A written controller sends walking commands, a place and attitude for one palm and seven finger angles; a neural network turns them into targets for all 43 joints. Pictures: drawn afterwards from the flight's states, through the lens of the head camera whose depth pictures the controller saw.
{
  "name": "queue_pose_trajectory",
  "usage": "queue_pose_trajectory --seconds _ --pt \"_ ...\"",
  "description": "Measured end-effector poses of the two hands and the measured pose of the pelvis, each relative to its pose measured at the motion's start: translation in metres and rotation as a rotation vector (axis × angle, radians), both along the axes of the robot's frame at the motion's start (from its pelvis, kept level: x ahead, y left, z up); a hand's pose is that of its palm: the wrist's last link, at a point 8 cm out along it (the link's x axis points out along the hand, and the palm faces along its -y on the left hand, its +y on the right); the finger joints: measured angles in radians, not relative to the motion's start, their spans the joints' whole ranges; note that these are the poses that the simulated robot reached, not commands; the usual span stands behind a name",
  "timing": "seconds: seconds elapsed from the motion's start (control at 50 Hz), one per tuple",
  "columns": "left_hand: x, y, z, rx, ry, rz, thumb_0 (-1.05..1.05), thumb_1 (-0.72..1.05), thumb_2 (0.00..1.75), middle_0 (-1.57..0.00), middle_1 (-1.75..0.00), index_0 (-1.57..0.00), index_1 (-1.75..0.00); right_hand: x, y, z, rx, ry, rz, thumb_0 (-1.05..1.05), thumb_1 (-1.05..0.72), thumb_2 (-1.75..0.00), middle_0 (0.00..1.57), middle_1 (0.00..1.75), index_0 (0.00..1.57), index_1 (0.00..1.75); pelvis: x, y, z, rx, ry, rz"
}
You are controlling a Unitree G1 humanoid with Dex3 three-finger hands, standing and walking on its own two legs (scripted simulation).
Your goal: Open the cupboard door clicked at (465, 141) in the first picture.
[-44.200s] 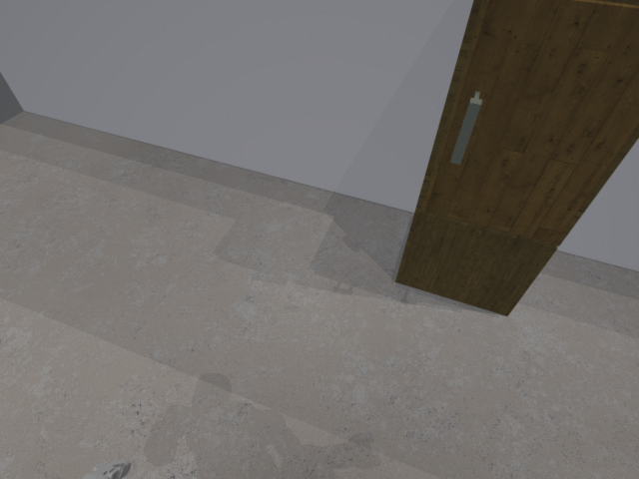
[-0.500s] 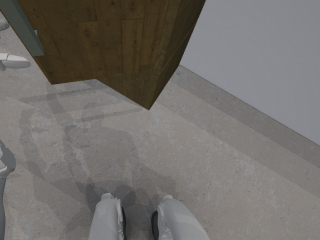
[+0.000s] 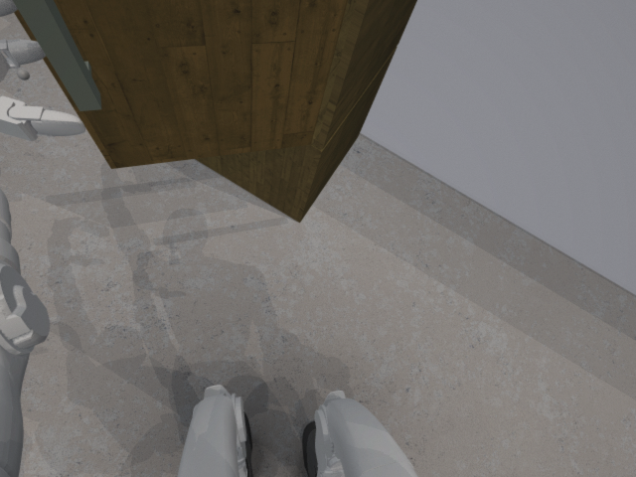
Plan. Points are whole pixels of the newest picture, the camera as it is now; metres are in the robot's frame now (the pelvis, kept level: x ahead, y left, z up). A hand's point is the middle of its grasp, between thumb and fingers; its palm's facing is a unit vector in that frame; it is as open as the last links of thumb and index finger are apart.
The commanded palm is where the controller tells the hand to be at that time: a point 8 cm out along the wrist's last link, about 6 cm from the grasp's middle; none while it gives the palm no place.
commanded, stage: slide the fingers in behind the handle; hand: left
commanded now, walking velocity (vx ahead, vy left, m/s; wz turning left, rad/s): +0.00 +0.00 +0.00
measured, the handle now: (60, 34) +0.61 +0.24 +0.07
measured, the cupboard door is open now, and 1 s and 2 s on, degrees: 45 45 45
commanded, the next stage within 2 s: close the thumb around the handle in 1.34 s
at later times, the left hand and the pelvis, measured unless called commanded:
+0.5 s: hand (70, 69) +0.56 +0.23 +0.07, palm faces +0.17 -0.99 +0.00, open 14.0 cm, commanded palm +0.54 +0.25 +0.07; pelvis +0.00 +0.00 +0.00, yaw +0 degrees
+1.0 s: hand (91, 72) +0.56 +0.21 +0.07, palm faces +0.21 -0.98 -0.01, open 14.1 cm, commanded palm +0.53 +0.23 +0.07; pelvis +0.01 -0.02 +0.00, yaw +1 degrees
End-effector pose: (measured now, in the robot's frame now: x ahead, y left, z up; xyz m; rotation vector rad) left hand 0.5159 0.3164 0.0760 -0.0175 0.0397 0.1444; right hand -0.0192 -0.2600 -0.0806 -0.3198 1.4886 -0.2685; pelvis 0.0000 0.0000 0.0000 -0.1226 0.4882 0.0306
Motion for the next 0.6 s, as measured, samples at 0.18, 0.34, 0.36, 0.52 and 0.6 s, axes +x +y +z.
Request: queue_pose_trajectory --seconds 0.18,0.34,0.36,0.52,0.6 --pt "0.002 -0.014 -0.004 0.015 -0.007 0.021 -0.02 -0.5 0.3 -0.3 -1.2 -0.3 -1.2 -0.001 0.002 -0.001 0.014 -0.017 -0.004 0.0 -0.9 -0.9 0.2 0.29 0.2 0.3 0.0 0.001 0.0 0.004 -0.005 -0.006" --pt "0.008 -0.026 -0.002 0.018 -0.015 0.021 -0.02 -0.5 0.3 -0.3 -1.2 -0.3 -1.2 -0.006 0.004 -0.005 0.031 0.005 -0.012 0.0 -0.9 -0.9 0.2 0.3 0.2 0.3 0.0 -0.001 -0.002 0.008 0.0 -0.004" --pt "0.009 -0.027 -0.003 0.016 -0.014 0.021 -0.02 -0.5 0.3 -0.3 -1.2 -0.3 -1.2 -0.006 0.004 -0.006 0.032 0.007 -0.013 0.0 -0.9 -0.9 0.2 0.3 0.2 0.3 0.0 -0.002 -0.002 0.008 0.001 -0.004" --pt "0.016 -0.039 -0.007 0.01 -0.002 0.028 -0.02 -0.5 0.3 -0.3 -1.2 -0.3 -1.2 -0.008 0.0 -0.005 0.035 0.015 -0.024 0.0 -0.9 -0.9 0.2 0.29 0.2 0.3 0.003 -0.005 -0.002 0.013 0.009 -0.009" --pt "0.014 -0.041 -0.005 0.023 -0.018 0.037 -0.02 -0.5 0.3 -0.3 -1.2 -0.3 -1.21 -0.008 -0.001 -0.005 0.043 0.021 -0.029 0.0 -0.9 -0.9 0.2 0.29 0.2 0.3 0.005 -0.008 -0.001 0.017 0.008 -0.012"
